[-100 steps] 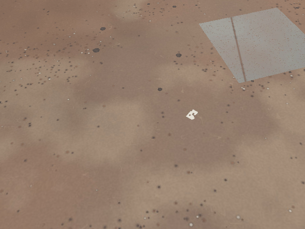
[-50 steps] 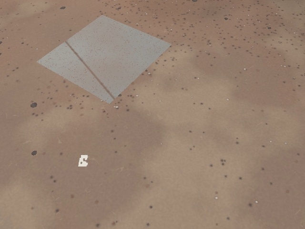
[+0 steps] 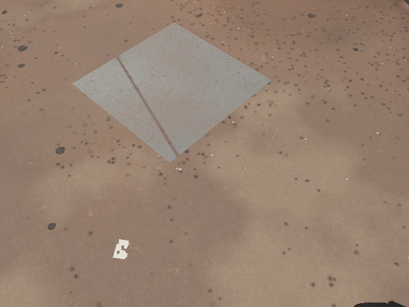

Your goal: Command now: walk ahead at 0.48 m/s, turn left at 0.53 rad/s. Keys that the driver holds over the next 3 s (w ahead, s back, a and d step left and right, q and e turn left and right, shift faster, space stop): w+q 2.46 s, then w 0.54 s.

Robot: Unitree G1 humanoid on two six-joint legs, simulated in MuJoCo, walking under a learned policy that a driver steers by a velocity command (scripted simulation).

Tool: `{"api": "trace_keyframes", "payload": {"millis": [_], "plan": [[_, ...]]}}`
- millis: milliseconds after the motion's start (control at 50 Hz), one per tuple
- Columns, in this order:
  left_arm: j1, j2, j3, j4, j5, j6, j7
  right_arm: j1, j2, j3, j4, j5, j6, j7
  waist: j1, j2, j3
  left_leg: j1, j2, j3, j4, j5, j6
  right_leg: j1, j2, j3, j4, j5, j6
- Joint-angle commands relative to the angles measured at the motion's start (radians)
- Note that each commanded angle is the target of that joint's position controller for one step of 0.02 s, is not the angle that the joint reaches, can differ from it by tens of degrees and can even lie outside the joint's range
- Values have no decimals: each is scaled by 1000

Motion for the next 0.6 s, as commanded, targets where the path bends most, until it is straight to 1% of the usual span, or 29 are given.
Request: {"api": "trace_keyframes", "payload": {"millis": [20,40,60,80,100,120,140,160,200,240,280,340,400,420,440,460,480,500,520,540,560,580,600], "plan": [[-4,104,22,-154,-12,-25,-17,362,-296,-94,22,19,0,-29,-140,217,-418,860,394,-891,-298,-261,266,-713,114,158,888,-32,-19],[-126,150,30,-181,0,-32,-22,336,-279,-94,31,38,6,-33,-167,89,-326,798,357,-789,-327,-195,241,-804,52,281,912,54,-29],[-137,130,20,-189,-9,-42,-24,292,-230,-80,42,40,5,-43,-124,39,-190,647,340,-648,-332,-96,215,-805,3,267,836,142,-33],[-124,119,17,-179,-3,-43,-22,253,-179,-66,44,39,0,-47,-80,-13,-111,511,287,-554,-346,5,173,-753,-33,260,731,170,-33],[-111,116,17,-180,14,-29,-21,218,-154,-56,43,42,-6,-50,-41,-9,-76,412,236,-485,-360,79,152,-696,-50,263,669,165,-22],[-79,110,14,-169,26,-8,-24,192,-137,-49,36,43,-12,-49,-16,2,-80,352,205,-432,-378,116,145,-640,-57,261,632,162,-9],[-70,105,13,-170,33,9,-27,196,-137,-48,35,44,-22,-47,-9,12,-86,320,189,-411,-384,165,152,-620,-53,249,607,159,2],[-74,97,12,-176,34,21,-29,207,-143,-49,41,46,-31,-45,-4,15,-85,298,173,-391,-394,180,155,-620,-54,239,570,171,14],[-134,89,11,-200,32,31,-31,232,-159,-54,49,46,-37,-46,-16,24,-57,276,151,-379,-423,133,148,-663,-56,224,485,242,36],[-231,92,12,-232,29,33,-32,275,-159,-54,60,47,-37,-48,-48,37,-24,301,142,-394,-439,95,133,-731,-57,223,378,331,53],[-304,90,10,-253,25,30,-34,315,-159,-56,68,49,-36,-50,-79,47,-19,349,133,-403,-426,105,113,-760,-45,228,277,412,60],[-396,85,4,-284,19,23,-41,369,-166,-60,78,46,-35,-56,-118,55,-25,427,132,-421,-381,180,98,-770,-12,228,159,467,58],[-467,89,-1,-317,11,11,-45,402,-174,-62,80,36,-33,-65,-140,65,-26,483,147,-454,-319,308,91,-743,24,223,73,446,44],[-467,96,-1,-324,9,7,-44,396,-180,-63,77,34,-33,-69,-133,71,-29,491,155,-471,-298,336,81,-708,33,231,42,429,35],[-440,106,2,-321,7,4,-42,376,-187,-65,70,33,-33,-73,-113,78,-35,483,160,-486,-277,352,63,-643,43,239,3,406,23],[-386,120,7,-308,5,0,-38,342,-195,-66,61,31,-34,-74,-82,86,-45,452,158,-493,-247,383,42,-542,59,239,-34,367,9],[-297,143,18,-282,3,-5,-29,316,-205,-67,56,30,-37,-72,-40,86,-80,423,140,-493,-171,468,21,-406,88,228,-57,318,-8],[-169,171,31,-250,8,-17,-16,303,-199,-63,58,37,-43,-64,29,38,-146,380,82,-449,0,487,-5,-222,73,236,-123,334,-35],[-15,240,48,-242,28,-26,3,311,-136,-45,37,50,-52,-54,86,-59,-288,275,22,-376,263,281,-31,8,-123,427,-160,133,-84],[2,325,67,-250,45,-14,11,410,-45,-25,4,76,-50,-56,27,-280,-385,-31,-131,-245,528,-398,-64,228,-391,879,-257,37,-186],[-41,271,66,-247,25,-1,5,417,-132,-32,26,40,-36,-65,0,-197,-335,-133,-49,-232,641,-387,-56,150,-391,1000,-284,-46,-215],[-100,175,45,-258,16,1,2,350,-149,-38,37,28,-28,-61,-5,-74,-206,-135,-2,-226,652,-286,-58,23,-342,834,-295,-24,-194],[-138,123,32,-252,14,-1,-3,299,-134,-34,33,27,-25,-51,-14,-27,-127,-115,29,-212,611,-221,-67,-80,-284,675,-313,103,-171]]}}
Next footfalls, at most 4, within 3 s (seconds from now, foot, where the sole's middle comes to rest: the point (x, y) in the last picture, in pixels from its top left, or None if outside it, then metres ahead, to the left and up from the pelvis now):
0.52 right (237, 285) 0.50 -0.05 -0.75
1.04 left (140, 240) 0.63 0.27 -0.75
1.56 right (123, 158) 0.97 0.38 -0.75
2.10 left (30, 172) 0.89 0.72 -0.75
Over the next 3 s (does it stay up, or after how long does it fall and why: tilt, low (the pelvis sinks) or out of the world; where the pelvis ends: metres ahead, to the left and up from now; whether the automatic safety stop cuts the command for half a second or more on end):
stays up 0.99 1.05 0.04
